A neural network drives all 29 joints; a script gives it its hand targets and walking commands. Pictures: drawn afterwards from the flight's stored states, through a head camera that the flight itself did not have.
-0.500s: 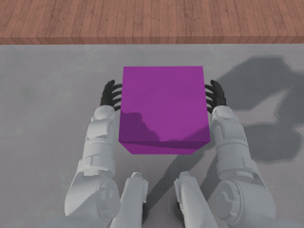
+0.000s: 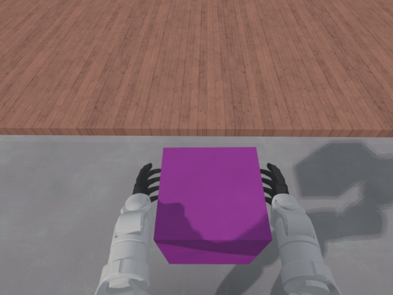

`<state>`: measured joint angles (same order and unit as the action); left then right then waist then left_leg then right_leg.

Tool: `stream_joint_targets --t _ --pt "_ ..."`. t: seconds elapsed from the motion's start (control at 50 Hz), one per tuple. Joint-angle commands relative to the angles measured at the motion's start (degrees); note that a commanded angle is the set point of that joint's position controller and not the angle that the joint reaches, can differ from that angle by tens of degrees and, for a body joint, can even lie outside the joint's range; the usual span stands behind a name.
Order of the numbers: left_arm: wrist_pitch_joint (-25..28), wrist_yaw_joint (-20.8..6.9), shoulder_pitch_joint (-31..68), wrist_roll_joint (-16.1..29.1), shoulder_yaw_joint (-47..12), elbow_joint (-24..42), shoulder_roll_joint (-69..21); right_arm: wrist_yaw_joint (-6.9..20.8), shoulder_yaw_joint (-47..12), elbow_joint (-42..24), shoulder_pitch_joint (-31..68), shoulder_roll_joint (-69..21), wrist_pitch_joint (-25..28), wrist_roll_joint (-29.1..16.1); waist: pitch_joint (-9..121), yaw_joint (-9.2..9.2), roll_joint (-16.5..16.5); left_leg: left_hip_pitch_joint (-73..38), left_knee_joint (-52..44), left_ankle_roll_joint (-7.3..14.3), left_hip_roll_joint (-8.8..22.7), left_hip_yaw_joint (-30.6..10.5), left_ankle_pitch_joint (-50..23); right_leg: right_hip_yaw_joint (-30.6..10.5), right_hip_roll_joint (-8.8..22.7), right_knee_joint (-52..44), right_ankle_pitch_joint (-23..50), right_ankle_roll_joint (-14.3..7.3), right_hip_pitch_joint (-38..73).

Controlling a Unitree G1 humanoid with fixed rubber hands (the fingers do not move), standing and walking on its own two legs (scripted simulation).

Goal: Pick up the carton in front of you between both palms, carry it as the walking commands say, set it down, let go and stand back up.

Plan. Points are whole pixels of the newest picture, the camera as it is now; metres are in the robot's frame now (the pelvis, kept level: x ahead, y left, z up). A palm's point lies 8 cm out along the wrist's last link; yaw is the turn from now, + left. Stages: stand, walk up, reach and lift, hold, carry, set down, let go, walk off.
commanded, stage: reach and lift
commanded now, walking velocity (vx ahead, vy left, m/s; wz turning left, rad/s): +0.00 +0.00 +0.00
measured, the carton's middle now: (209, 210) +0.31 +0.00 -0.08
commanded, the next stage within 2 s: hold in 1.18 s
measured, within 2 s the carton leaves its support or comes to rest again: neither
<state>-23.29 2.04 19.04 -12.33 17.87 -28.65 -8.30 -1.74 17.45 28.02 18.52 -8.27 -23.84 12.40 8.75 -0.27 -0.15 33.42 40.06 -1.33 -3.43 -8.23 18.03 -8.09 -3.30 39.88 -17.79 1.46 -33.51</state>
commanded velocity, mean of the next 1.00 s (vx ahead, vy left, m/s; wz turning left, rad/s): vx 0.00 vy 0.00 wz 0.00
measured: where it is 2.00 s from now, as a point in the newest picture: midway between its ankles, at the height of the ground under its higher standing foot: outside the picture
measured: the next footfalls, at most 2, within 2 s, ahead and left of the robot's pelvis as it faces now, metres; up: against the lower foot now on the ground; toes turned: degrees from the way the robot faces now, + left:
none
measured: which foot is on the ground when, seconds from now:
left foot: down 0.00-1.00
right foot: down 0.00-1.00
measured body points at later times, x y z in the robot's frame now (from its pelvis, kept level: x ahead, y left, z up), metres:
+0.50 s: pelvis -0.01 +0.00 +0.02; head -0.03 +0.00 +0.47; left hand +0.30 +0.15 +0.04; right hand +0.30 -0.15 +0.04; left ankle +0.02 +0.13 -0.72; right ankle +0.02 -0.13 -0.72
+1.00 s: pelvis +0.01 +0.00 +0.03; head -0.02 +0.00 +0.48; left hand +0.31 +0.15 +0.05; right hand +0.31 -0.15 +0.05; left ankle +0.02 +0.13 -0.72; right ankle +0.02 -0.13 -0.72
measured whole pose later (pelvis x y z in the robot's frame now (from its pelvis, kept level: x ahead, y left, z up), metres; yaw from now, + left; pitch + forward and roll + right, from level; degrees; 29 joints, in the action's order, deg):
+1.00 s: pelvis +0.01 +0.00 +0.03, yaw +0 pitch -4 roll +0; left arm -38.1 -0.1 15.2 -16.2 13.8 -17.5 -8.7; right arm 0.3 13.3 17.2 14.9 -8.7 -38.6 15.9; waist 0.3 -0.2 0.0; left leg 5.8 21.8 -0.9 -2.0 -8.3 11.8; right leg -7.7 -1.9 21.7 -11.6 0.9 -5.8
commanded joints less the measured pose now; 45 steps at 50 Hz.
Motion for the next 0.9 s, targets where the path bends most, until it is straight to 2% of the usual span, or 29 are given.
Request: stream_joint_targets --t 0.0,0.1,0.2,0.26,0.3,0.48,0.88 --pt "-1.94 -14.64 25.2 9.55 -35.45 0.04 -57.96 14.41 -35.5 -0.74 26.1 -57.44 -1.41 -9.73 20.1 0.09 -0.08 -17.54 -8.6 0.39 -2.67 3.69 -20.43 3.89 -2.91 -8.04 20.47 -0.36 18.6" --pt "-6.2 -15.11 22.08 10.44 -37.49 4.91 -57.11 14.68 -37.56 -5.42 23.26 -56.41 -5.58 -10.8 13.37 0.01 0.02 -23.53 -14.42 0.21 -2.24 3.47 -20.48 3.84 -2.46 -14.09 20.63 -0.17 24.51" --pt "-9.84 -15.8 21.55 9.12 -34.22 4.64 -55.35 15.32 -34.29 -5.24 22.41 -55.16 -9.23 -9.43 3.78 0.04 -0.05 -24.17 -18.16 0.43 -2.13 3.9 -12.16 4.2 -2.25 -17.86 12.3 -0.68 24.94" --pt "-10.49 -16.41 24.02 7.8 -31.23 2.89 -54.81 15.9 -31.21 -3.46 24.81 -54.8 -9.91 -8.03 0.3 0.26 0.04 -23.16 -18.79 0.85 -1.89 4.35 -6.93 4.56 -1.93 -18.43 7.18 -1.04 24.04" --pt "-10.3 -16.81 26.88 8.03 -31.3 3.12 -55.58 16.25 -31.2 -3.66 27.68 -55.54 -9.71 -8.15 0.93 0.14 -0.03 -23.41 -18.55 1.01 -1.8 4.46 -5.55 4.69 -1.82 -18.28 5.75 -1.21 24.11" --pt "-10.23 -17.17 31.23 8.56 -32.39 4.26 -56.71 16.47 -32.58 -4.88 32.23 -56.61 -9.68 -8.82 5.83 0.11 0.15 -25.46 -18.11 0.86 -1.99 4.74 -6.94 4.88 -1.93 -17.8 7.17 -0.87 26.83" --pt "-12.87 -16.42 23.17 9.78 -34.56 11.12 -54.55 15.82 -34.48 -11.4 23.96 -54.71 -12.41 -10.1 6.41 0.12 0.04 -30.48 -20.41 0.11 -2.56 4.38 -18.27 4.58 -2.55 -19.98 19.05 -0.21 31.92"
